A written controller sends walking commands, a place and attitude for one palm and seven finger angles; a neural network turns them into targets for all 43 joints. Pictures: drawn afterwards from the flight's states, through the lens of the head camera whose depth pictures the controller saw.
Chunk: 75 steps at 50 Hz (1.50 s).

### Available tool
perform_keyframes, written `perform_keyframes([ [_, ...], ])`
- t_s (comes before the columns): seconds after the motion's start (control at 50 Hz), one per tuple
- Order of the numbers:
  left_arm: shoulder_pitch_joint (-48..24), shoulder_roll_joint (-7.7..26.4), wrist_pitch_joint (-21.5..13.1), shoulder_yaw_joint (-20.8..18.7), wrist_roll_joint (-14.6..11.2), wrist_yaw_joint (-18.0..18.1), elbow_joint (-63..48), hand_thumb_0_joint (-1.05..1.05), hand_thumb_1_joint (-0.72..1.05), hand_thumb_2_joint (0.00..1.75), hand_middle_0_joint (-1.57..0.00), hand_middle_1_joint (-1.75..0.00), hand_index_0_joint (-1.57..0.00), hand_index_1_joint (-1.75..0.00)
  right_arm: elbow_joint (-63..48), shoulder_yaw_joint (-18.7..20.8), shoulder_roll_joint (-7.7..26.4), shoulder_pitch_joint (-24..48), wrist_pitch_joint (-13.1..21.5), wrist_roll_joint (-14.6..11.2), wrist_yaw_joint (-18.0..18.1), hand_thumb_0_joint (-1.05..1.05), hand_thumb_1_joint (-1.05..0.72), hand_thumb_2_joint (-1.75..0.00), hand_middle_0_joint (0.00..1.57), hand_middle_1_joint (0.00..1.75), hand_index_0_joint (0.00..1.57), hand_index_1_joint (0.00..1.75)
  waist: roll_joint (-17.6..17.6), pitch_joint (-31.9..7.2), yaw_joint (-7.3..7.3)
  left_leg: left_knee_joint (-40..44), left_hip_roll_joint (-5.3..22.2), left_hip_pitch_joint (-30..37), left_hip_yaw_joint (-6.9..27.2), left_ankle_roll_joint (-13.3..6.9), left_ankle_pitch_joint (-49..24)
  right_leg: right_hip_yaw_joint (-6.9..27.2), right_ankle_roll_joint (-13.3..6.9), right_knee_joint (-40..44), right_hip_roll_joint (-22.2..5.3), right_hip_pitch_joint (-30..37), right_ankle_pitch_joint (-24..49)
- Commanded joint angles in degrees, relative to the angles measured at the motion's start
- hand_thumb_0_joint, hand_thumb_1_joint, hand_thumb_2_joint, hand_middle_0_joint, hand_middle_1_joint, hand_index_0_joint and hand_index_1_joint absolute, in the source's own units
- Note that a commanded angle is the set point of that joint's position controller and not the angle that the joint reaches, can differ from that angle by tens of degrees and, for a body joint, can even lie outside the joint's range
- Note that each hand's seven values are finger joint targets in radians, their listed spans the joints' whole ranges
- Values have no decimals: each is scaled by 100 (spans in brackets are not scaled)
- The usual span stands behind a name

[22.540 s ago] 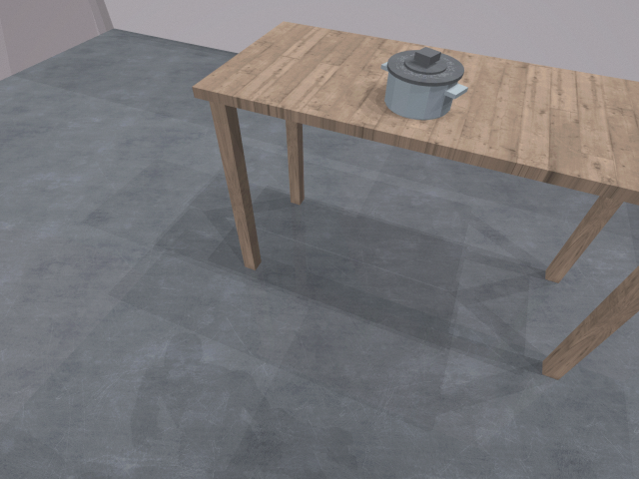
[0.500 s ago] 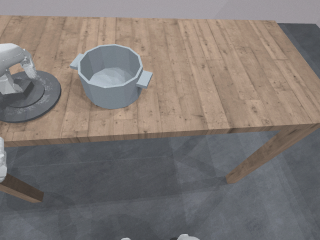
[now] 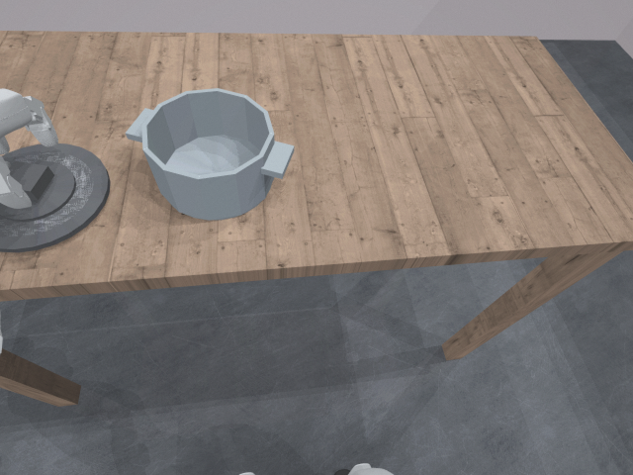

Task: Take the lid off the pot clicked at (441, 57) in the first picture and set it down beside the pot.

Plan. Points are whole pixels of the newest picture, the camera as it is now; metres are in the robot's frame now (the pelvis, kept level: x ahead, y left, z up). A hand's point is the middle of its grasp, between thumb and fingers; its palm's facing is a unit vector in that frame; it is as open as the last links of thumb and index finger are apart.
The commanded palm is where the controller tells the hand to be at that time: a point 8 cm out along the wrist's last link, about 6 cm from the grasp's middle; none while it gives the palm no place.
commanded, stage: open the fingers wide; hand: left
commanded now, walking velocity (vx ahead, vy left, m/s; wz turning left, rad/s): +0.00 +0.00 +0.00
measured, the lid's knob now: (26, 180) +0.48 +0.34 +0.06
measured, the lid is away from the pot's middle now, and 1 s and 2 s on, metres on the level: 0.23 0.23 0.23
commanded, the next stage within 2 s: raise the empty hand in 0.06 s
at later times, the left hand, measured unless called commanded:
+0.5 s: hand out of the picture +0.47 +0.33 +0.14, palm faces -0.38 -0.11 -0.92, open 11.0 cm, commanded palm +0.49 +0.33 +0.20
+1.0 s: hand out of the picture +0.47 +0.33 +0.19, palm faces -0.34 -0.11 -0.93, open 11.1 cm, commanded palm +0.49 +0.32 +0.25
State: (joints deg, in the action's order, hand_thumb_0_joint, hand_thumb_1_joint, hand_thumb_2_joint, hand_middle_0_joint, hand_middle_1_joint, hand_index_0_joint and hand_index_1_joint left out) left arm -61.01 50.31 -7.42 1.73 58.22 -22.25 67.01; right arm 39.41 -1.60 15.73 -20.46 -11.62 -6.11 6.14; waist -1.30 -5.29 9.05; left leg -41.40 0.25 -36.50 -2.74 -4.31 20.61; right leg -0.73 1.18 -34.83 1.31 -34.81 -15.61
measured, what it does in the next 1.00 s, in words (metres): stands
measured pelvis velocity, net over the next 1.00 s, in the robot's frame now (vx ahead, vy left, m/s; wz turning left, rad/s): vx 0.00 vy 0.00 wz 0.02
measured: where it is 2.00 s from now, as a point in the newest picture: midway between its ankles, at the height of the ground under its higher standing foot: outside the picture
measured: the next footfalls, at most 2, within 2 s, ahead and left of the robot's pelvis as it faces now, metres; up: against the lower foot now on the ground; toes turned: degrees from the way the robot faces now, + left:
none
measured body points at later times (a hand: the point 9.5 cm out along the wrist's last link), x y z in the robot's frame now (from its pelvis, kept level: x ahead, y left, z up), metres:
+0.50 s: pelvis +0.00 +0.01 +0.00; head +0.08 +0.03 +0.45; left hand +0.49 +0.34 +0.19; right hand +0.02 -0.27 -0.11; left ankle -0.01 +0.07 -0.72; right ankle +0.00 -0.14 -0.72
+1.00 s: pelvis +0.00 +0.00 +0.01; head +0.07 +0.02 +0.46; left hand +0.49 +0.33 +0.24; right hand +0.02 -0.28 -0.11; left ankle -0.01 +0.07 -0.72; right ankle +0.00 -0.14 -0.72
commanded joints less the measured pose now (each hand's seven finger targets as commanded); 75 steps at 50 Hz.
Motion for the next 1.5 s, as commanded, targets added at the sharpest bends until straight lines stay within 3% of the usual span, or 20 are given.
perform_keyframes([
  [0.0, -2760, 1699, 2, -324, -84, 235, -1191, 0, -4, 71, -37, -81, -37, -81, -273, 366, 1126, -602, 34, 70, 86, 0, -90, -90, 20, 30, 20, 30, -888, -2312, 3, 269, -28, 2257, 419, 79, -3009, -180, -265, 229, 334, 260, 1305],
  [0.06, -2789, 1688, -39, -363, -69, 240, -1282, 0, -4, 71, -37, -81, -37, -81, -260, 386, 1114, -622, 24, 80, 75, 0, -90, -90, 20, 30, 20, 30, -1026, -2519, -21, 221, 18, 2580, 494, 158, -3448, -205, -265, 196, 353, 127, 1290],
  [0.12, -2635, 1596, 30, -254, -82, 231, -943, 0, -4, 71, -37, -81, -37, -81, -270, 353, 1126, -585, 16, 67, 68, 0, -90, -90, 20, 30, 20, 30, -700, -2111, 26, 260, -35, 2111, 434, 85, -2859, -199, -262, 221, 341, 179, 1179],
  [0.22, -3022, 1886, -35, -521, -63, 280, -1635, 0, -4, 71, -37, -81, -37, -81, -334, 393, 1071, -552, 17, 93, 58, 0, -90, -90, 20, 30, 20, 30, -1332, -2802, -74, 209, 6, 2868, 542, 210, -3798, -186, -279, 231, 349, 229, 1415],
  [0.24, -2980, 1661, -44, -393, -123, 254, -1666, 0, -4, 71, -37, -81, -37, -81, -326, 392, 1058, -536, 31, 84, 58, 0, -90, -90, 20, 30, 20, 30, -1375, -2783, -74, 199, 30, 3031, 560, 254, -4159, -236, -290, 232, 361, 142, 1470],
  [0.32, -2834, 1383, 159, -112, -132, 194, -1111, 0, -4, 71, -37, -81, -37, -81, -290, 367, 1098, -497, 21, 60, 11, 0, -90, -90, 20, 30, 20, 30, -918, -2111, -10, 390, 1, 2480, 497, 157, -3233, -238, -280, 364, 348, 171, 1201],
  [0.42, -2910, 1586, 212, -259, -109, 135, -1141, 0, -4, 71, -37, -81, -37, -81, -344, 365, 1080, -469, 16, 60, 26, 0, -90, -90, 20, 30, 20, 30, -735, -2309, -57, 429, -38, 2509, 491, 118, -3207, -194, -276, 392, 335, 493, 1325],
  [0.54, -3223, 1242, 276, 53, -132, 42, -1255, 0, -4, 71, -37, -81, -37, -81, -333, 367, 1093, -420, 31, 44, -1, 0, -90, -90, 20, 30, 20, 30, -923, -2144, -45, 557, -2, 2709, 566, 188, -3275, -250, -315, 479, 324, 347, 1163],
  [0.6, -3278, 1622, 296, -219, -87, 51, -1331, 0, -4, 71, -37, -81, -37, -81, -375, 362, 1079, -400, 22, 61, -5, 0, -90, -90, 20, 30, 20, 30, -907, -2337, -93, 589, -29, 2708, 559, 175, -3271, -204, -302, 499, 309, 582, 1259],
  [0.78, -3501, 1303, 481, 139, -102, -88, -1013, 0, -4, 71, -37, -81, -37, -81, -297, 342, 1107, -367, 63, 39, -25, 0, -90, -90, 20, 30, 20, 30, -651, -1989, -30, 771, -44, 2571, 512, 115, -2795, -197, -294, 656, 295, 676, 1134],
  [0.84, -3704, 1562, 441, -49, -100, -106, -1510, 0, -4, 71, -37, -81, -37, -81, -395, 343, 1089, -275, 76, 56, -26, 0, -90, -90, 20, 30, 20, 30, -924, -2379, -125, 755, -61, 2787, 506, 135, -3336, -175, -325, 632, 274, 952, 1497],
  [0.92, -3524, 1358, 599, 185, -111, -196, -883, 0, -4, 71, -37, -81, -37, -81, -312, 308, 1123, -268, 70, 26, -47, 0, -90, -90, 20, 30, 20, 30, -512, -1809, -47, 880, -80, 2355, 429, 73, -2607, -180, -289, 732, 276, 937, 1248],
  [0.98, -3871, 1566, 602, 46, -47, -186, -1275, 0, -4, 71, -37, -81, -37, -81, -332, 321, 1099, -261, 89, 51, -43, 0, -90, -90, 20, 30, 20, 30, -790, -2247, -92, 832, -84, 2669, 466, 79, -3073, -143, -303, 713, 267, 1105, 1494],
  [1.06, -3779, 1619, 699, 105, -68, -255, -915, 0, -4, 71, -37, -81, -37, -81, -292, 273, 1129, -208, 106, 22, -8, 0, -90, -90, 20, 30, 20, 30, -471, -1965, -54, 932, -89, 2298, 340, 22, -2595, -115, -266, 788, 238, 1309, 1492],
  [1.14, -4085, 1433, 741, 270, -79, -295, -1247, 0, -4, 71, -37, -81, -37, -81, -303, 289, 1104, -185, 163, 6, -18, 0, -90, -90, 20, 30, 20, 30, -835, -2135, -51, 971, -52, 2732, 419, 48, -3063, -142, -294, 864, 227, 1197, 1552],
  [1.24, -4066, 1314, 850, 397, -74, -364, -997, 0, -4, 71, -37, -81, -37, -81, -229, 279, 1126, -212, 195, 2, -38, 0, -90, -90, 20, 30, 20, 30, -697, -1979, -23, 1014, -54, 2689, 397, 47, -3090, -160, -284, 918, 232, 1228, 1601],
  [1.3, -4220, 1597, 907, 238, 2, -363, -984, 0, -4, 71, -37, -81, -37, -81, -222, 268, 1126, -200, 198, 33, -37, 0, -90, -90, 20, 30, 20, 30, -656, -2043, -41, 1023, -75, 2593, 366, 23, -3029, -116, -260, 916, 225, 1388, 1662],
  [1.36, -4424, 1569, 926, 217, 16, -370, -1314, 0, -4, 71, -37, -81, -37, -81, -241, 293, 1099, -186, 220, 46, -84, 0, -90, -90, 20, 30, 20, 30, -988, -2359, -73, 984, -26, 3032, 456, 88, -3651, -114, -267, 913, 225, 1324, 1763],
  [1.44, -3863, 946, 1032, 658, -37, -449, -652, 0, -4, 71, -37, -81, -37, -81, -211, 277, 1133, -196, 189, 3, -113, 0, -90, -90, 20, 30, 20, 30, -567, -1675, -9, 1063, -31, 2677, 400, 85, -3365, -204, -277, 952, 227, 1123, 1641],
  [1.48, -4145, 1374, 1030, 365, 16, -410, -914, 0, -4, 71, -37, -81, -37, -81, -215, 284, 1150, -196, 176, 44, -111, 0, -90, -90, 20, 30, 20, 30, -505, -1966, -39, 1061, -45, 2689, 398, 46, -3217, -141, -252, 925, 225, 1298, 1650],
])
